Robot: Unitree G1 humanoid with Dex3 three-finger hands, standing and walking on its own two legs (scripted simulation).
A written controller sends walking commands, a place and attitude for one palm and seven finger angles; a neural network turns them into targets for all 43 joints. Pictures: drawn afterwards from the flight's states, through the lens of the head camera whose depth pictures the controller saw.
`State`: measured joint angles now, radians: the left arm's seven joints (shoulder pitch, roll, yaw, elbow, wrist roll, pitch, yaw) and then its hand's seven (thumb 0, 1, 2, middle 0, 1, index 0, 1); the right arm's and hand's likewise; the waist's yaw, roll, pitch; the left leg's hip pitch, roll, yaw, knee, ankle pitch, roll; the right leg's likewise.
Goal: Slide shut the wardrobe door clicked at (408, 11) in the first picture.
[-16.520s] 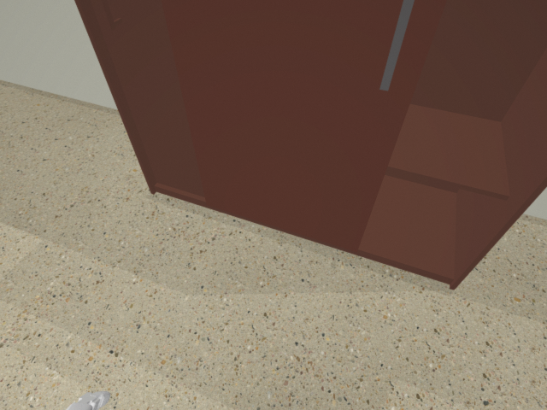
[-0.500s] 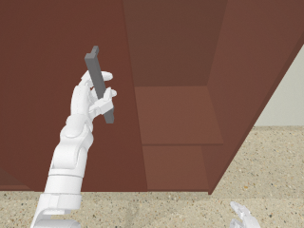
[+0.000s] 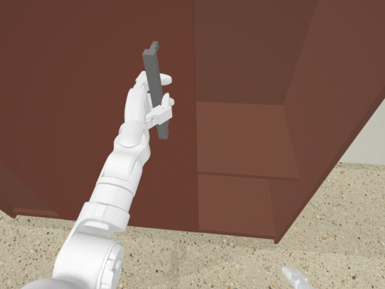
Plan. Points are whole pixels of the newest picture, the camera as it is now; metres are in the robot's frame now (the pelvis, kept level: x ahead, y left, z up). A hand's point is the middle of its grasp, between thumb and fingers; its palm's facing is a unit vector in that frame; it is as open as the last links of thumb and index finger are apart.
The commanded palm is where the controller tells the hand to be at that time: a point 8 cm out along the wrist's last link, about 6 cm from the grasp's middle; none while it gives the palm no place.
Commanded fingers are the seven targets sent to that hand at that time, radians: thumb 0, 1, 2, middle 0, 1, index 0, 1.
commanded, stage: tug the door sideways, standing still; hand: left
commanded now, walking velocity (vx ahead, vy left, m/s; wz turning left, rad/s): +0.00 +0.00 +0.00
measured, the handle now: (159, 95) +0.48 +0.12 +0.16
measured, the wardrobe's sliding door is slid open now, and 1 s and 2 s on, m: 0.39 0.35 0.08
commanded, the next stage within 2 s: step sideways, sliding the door along in 0.02 s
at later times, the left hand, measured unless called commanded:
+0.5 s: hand (170, 110) +0.43 +0.08 +0.16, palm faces +0.14 -0.98 -0.14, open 6.0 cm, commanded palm +0.40 +0.09 +0.17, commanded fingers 0.00 0.90 0.90 -0.45 -1.40 -0.45 -1.40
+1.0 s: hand (191, 109) +0.43 +0.04 +0.16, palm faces +0.34 -0.94 -0.05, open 6.3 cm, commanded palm +0.40 +0.02 +0.17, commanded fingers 0.00 0.90 0.90 -0.45 -1.40 -0.45 -1.40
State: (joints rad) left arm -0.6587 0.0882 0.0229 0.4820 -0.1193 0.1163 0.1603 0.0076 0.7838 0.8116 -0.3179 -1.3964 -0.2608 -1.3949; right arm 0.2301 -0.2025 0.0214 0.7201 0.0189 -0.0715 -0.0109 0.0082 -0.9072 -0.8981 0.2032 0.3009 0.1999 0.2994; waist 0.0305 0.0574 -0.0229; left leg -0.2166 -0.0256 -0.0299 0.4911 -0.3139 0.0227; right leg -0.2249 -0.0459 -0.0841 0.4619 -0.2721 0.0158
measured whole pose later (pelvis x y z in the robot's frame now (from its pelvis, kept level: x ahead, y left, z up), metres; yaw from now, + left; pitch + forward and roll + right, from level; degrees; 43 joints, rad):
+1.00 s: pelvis +0.06 -0.17 -0.02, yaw +11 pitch -4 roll -1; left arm -0.57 0.16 0.05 0.11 -0.08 -0.06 0.16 -0.01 0.74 0.86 -0.44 -1.40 -0.18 -1.39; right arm 0.01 -0.20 -0.03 0.62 0.05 -0.02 -0.01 0.01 -0.91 -0.90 0.20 0.30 0.20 0.30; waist 0.07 0.05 0.29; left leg -0.23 0.14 -0.04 0.69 -0.34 -0.03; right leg -0.33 -0.04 -0.13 0.65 -0.25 -0.02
